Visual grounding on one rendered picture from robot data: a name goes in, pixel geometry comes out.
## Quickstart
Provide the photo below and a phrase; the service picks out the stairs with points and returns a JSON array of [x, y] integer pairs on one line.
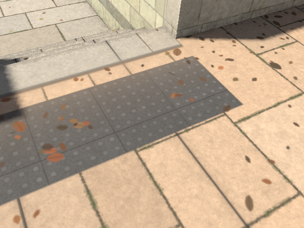
[[36, 52]]

